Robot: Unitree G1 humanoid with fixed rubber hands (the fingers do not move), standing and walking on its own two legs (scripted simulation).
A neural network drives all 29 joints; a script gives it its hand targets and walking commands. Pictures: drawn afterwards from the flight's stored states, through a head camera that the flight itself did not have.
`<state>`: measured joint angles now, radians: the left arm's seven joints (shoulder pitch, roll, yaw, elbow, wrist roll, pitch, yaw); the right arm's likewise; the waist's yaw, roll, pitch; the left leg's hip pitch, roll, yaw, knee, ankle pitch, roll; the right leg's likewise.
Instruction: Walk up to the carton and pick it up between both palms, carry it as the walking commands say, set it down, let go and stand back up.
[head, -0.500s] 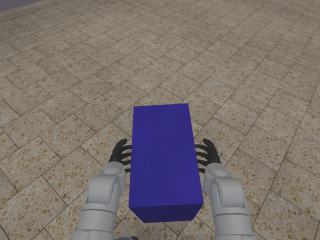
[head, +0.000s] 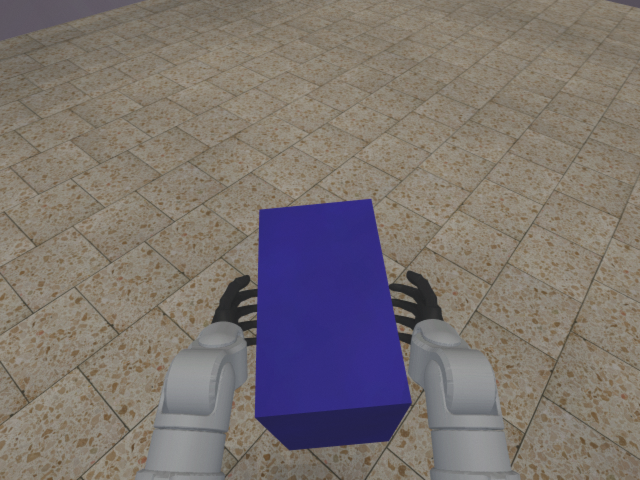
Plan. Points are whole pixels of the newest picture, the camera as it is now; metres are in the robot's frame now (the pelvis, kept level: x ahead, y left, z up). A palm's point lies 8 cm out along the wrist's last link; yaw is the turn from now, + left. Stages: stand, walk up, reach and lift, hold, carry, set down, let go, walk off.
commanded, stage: carry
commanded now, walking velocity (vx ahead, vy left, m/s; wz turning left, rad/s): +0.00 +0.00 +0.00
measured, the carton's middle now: (327, 332) +0.33 +0.00 -0.02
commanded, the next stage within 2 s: hold in 0.34 s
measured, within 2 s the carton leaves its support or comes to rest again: neither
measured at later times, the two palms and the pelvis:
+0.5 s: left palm (234, 357) +0.27 +0.11 +0.01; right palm (430, 363) +0.27 -0.13 +0.02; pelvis +0.00 +0.01 +0.01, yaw -6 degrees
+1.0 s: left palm (193, 317) +0.30 +0.16 +0.06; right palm (393, 341) +0.28 -0.08 +0.06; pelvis -0.01 +0.08 +0.00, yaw -12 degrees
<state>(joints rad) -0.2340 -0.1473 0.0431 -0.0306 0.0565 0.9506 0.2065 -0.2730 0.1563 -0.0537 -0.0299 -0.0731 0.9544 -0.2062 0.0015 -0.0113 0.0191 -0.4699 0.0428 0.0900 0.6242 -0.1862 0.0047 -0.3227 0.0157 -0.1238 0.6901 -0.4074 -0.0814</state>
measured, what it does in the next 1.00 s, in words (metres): shifts its weight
